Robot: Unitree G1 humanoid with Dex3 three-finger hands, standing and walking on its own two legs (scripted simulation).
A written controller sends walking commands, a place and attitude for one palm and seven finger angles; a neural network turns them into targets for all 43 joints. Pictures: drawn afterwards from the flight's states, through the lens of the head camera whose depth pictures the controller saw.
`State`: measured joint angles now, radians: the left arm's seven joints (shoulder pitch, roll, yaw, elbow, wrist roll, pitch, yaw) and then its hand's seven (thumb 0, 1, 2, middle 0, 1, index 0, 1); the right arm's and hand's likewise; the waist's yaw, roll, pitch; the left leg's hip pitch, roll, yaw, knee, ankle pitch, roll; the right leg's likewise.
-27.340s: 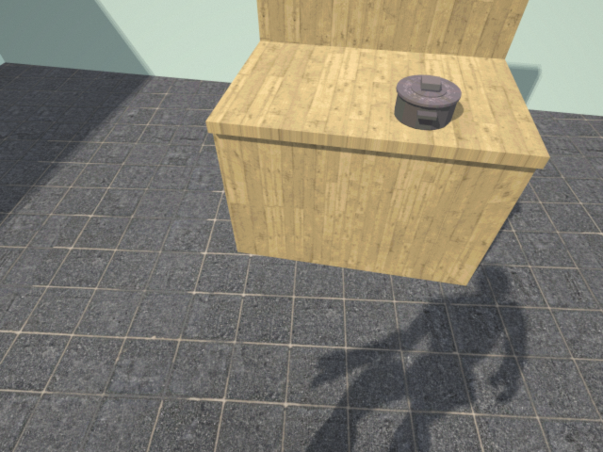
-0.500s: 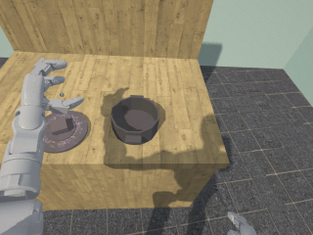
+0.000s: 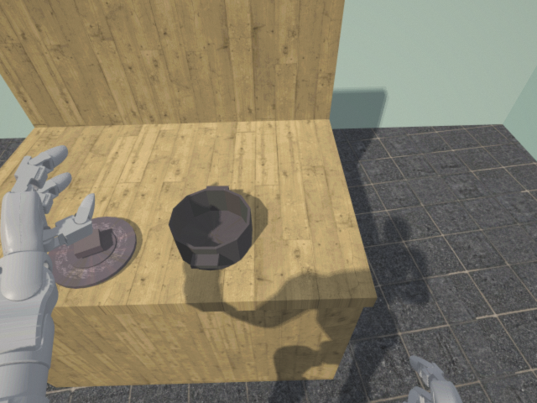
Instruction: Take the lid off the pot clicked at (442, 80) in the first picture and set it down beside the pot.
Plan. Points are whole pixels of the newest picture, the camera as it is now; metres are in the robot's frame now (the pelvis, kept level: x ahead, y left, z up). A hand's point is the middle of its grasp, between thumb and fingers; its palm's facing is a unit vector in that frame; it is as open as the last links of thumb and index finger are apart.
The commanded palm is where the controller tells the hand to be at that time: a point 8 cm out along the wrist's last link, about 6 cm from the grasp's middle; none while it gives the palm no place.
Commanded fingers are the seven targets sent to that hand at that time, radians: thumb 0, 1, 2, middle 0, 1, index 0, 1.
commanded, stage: draw the hand back to the body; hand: left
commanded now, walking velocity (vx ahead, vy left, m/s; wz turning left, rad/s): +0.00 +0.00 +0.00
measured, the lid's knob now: (88, 243) +0.43 +0.42 -0.08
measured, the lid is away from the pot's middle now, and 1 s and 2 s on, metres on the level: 0.27 0.27 0.27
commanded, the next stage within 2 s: step back with the hand held close in 1.04 s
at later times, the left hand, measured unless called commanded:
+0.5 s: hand (76, 274) +0.23 +0.24 +0.15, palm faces +0.43 -0.84 -0.33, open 7.4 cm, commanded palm +0.17 +0.28 +0.17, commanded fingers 0.00 0.90 0.90 -0.20 -0.30 -0.20 -0.30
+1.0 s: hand (40, 340) +0.15 +0.24 +0.15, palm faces +0.36 -0.86 -0.35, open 7.4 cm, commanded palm +0.10 +0.29 +0.17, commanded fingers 0.00 0.90 0.90 -0.20 -0.30 -0.20 -0.30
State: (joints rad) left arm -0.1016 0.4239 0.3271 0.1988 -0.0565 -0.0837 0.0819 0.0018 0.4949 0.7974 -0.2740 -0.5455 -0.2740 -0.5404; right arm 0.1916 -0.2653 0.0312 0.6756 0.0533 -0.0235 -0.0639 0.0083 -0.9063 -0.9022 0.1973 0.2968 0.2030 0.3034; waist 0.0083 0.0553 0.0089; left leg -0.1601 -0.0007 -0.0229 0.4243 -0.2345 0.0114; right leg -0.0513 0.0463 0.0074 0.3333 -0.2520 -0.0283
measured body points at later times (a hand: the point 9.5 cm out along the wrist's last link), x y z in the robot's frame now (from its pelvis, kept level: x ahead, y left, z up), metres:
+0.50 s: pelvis -0.02 -0.02 +0.00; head -0.04 -0.05 +0.45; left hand +0.20 +0.29 +0.17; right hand +0.17 -0.25 -0.09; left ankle +0.00 +0.11 -0.74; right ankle -0.05 -0.10 -0.74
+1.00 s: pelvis -0.03 +0.01 +0.00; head -0.06 +0.00 +0.45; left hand +0.13 +0.29 +0.17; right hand +0.18 -0.20 -0.07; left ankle +0.00 +0.11 -0.74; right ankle -0.05 -0.10 -0.74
